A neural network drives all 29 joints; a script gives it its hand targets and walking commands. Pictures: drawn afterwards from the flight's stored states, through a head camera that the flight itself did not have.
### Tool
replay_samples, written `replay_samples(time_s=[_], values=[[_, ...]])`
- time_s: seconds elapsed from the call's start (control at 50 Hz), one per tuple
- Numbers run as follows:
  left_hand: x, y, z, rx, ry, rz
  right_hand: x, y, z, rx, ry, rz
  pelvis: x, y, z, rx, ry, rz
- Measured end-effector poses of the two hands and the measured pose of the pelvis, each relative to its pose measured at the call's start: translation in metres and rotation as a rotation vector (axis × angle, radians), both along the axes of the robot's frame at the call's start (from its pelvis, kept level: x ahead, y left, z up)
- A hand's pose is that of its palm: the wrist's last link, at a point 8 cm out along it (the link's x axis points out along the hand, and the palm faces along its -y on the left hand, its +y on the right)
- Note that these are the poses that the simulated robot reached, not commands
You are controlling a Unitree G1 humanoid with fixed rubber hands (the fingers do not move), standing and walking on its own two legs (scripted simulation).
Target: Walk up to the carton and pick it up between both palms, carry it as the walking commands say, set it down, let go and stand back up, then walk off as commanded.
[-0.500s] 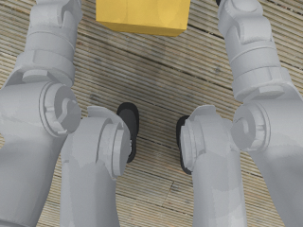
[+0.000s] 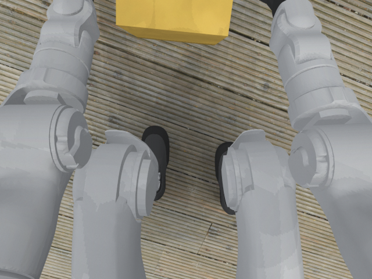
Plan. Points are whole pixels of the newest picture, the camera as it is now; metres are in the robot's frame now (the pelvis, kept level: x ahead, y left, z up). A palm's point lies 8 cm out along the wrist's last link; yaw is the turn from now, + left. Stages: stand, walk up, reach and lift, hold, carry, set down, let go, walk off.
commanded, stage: set down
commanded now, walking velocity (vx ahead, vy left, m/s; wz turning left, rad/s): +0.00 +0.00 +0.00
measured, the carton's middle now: out of the picture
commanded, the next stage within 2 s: let go in 1.54 s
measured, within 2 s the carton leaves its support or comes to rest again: neither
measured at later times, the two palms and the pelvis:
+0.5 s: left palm out of the picture +0.54 +0.22 -0.11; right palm out of the picture +0.56 -0.12 -0.10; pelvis -0.01 -0.01 +0.02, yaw +1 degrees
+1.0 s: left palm out of the picture +0.54 +0.24 +0.03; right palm out of the picture +0.55 -0.12 +0.03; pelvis +0.00 -0.01 +0.14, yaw +2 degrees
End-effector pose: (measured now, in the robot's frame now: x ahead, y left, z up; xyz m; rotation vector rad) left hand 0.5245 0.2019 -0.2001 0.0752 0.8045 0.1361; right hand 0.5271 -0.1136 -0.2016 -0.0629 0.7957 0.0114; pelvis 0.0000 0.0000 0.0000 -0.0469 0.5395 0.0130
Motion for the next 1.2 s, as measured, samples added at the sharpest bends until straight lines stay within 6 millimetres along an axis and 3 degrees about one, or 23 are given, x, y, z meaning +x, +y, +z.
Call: replay_samples(time_s=[0.06, 0.18, 0.28, 0.4, 0.48, 0.56, 0.66, 0.74, 0.82, 0.9, 0.98, 1.2], values=[[-0.003, 0.004, -0.002, 0.008, 0.008, 0.003, 0.002, -0.002, 0.002, -0.004, -0.011, -0.010, 0.000, 0.000, 0.000, 0.000, -0.001, -0.001], [0.019, 0.010, 0.024, 0.026, -0.129, -0.002, 0.015, -0.003, 0.018, 0.012, -0.078, -0.033, -0.001, 0.000, -0.001, 0.000, -0.003, -0.002], [0.018, 0.010, 0.026, 0.027, -0.126, 0.002, 0.025, -0.004, 0.034, -0.009, -0.131, -0.041, -0.001, -0.001, 0.000, 0.005, -0.007, -0.002], [0.025, 0.018, 0.058, 0.022, -0.225, 0.035, 0.027, -0.004, 0.058, -0.045, -0.151, -0.032, -0.004, -0.007, 0.004, 0.025, -0.030, 0.000], [0.022, 0.021, 0.083, 0.018, -0.245, 0.042, 0.032, -0.003, 0.093, -0.058, -0.206, -0.041, -0.007, -0.008, 0.012, 0.030, -0.055, 0.002], [0.014, 0.023, 0.099, 0.017, -0.194, 0.044, 0.027, -0.002, 0.110, -0.069, -0.156, -0.040, -0.010, -0.007, 0.028, 0.029, -0.070, 0.005], [0.020, 0.028, 0.145, 0.029, -0.255, 0.047, 0.029, 0.001, 0.144, -0.066, -0.170, -0.041, -0.011, -0.005, 0.052, 0.028, -0.078, 0.009], [0.015, 0.030, 0.153, 0.046, -0.177, 0.044, 0.028, 0.001, 0.156, -0.050, -0.146, -0.051, -0.009, -0.004, 0.070, 0.027, -0.071, 0.011], [0.018, 0.030, 0.178, 0.057, -0.210, 0.043, 0.030, -0.001, 0.176, -0.039, -0.167, -0.053, -0.007, -0.005, 0.090, 0.032, -0.068, 0.012], [0.015, 0.030, 0.190, 0.062, -0.175, 0.042, 0.028, -0.004, 0.190, -0.038, -0.149, -0.054, -0.005, -0.006, 0.110, 0.038, -0.058, 0.011], [0.016, 0.033, 0.223, 0.068, -0.237, 0.045, 0.028, -0.008, 0.223, -0.042, -0.198, -0.052, -0.003, -0.008, 0.131, 0.043, -0.064, 0.010], [0.009, 0.037, 0.286, 0.033, -0.203, 0.047, 0.024, -0.005, 0.294, -0.059, -0.180, -0.048, -0.007, -0.004, 0.190, 0.040, -0.096, 0.010]])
